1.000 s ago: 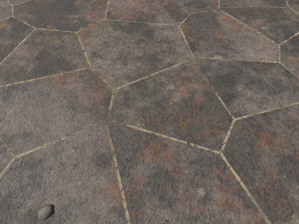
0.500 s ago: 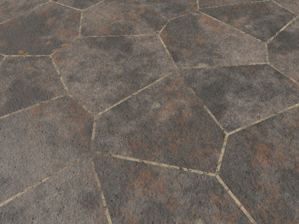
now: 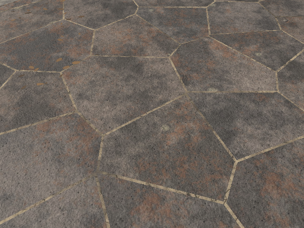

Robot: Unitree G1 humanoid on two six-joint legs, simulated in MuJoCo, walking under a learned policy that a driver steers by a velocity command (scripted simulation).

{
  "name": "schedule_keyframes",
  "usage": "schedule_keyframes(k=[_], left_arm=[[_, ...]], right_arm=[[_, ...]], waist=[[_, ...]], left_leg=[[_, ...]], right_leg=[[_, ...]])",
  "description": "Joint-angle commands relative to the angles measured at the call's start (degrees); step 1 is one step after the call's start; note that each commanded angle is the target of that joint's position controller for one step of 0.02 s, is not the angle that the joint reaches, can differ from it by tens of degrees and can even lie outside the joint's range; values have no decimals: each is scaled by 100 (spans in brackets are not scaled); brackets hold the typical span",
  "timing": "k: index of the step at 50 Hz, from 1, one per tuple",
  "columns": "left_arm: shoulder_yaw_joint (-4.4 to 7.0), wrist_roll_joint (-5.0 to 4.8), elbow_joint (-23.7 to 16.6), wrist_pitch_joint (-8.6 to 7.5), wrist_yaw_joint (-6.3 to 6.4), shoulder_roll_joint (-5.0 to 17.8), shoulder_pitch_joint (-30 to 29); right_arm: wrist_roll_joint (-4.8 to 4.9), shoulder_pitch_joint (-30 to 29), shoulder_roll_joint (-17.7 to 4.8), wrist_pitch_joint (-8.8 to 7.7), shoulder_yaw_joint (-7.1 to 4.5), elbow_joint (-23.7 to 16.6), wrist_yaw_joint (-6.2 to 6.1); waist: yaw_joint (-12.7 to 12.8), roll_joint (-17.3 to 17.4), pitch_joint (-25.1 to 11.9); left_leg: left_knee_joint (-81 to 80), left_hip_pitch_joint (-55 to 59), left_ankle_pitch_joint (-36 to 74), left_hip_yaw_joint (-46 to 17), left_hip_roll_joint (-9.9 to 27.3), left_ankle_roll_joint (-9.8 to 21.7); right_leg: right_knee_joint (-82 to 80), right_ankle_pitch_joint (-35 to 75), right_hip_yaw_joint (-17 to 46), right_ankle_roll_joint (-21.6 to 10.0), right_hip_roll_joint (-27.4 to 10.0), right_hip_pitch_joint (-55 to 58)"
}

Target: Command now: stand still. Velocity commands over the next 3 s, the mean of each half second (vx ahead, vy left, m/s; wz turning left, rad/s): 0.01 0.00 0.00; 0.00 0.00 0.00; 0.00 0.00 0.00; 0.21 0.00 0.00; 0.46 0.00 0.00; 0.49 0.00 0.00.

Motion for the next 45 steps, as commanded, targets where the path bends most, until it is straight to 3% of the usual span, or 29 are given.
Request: schedule_keyframes(k=[1,18,45], left_arm=[[47,-1,-30,-39,31,400,203],[23,-3,315,-20,86,199,365],[16,-4,485,-15,114,49,490]], right_arm=[[3,380,-463,-29,-66,-20,-20],[2,577,-247,-42,-18,209,-62],[-3,788,-110,-60,-9,316,-87]], waist=[[-33,25,320],[-17,65,392],[-31,59,457]], left_leg=[[-613,-624,10,-617,607,229],[-583,-507,346,-565,591,230],[-580,-361,571,-540,599,239]], right_leg=[[-393,-229,755,-37,-604,286],[-278,119,716,-30,-640,397],[-216,320,669,-11,-659,450]])
Next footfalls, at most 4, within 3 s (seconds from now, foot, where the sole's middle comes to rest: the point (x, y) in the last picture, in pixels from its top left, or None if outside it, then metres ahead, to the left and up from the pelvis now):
1.94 right None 0.20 -0.11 -0.78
2.44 left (151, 225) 0.55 0.04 -0.78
3.00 right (183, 164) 0.87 -0.12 -0.78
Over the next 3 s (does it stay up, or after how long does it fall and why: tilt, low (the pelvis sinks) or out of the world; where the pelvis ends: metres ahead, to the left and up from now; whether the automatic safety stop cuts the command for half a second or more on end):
stays up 0.71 -0.04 -0.02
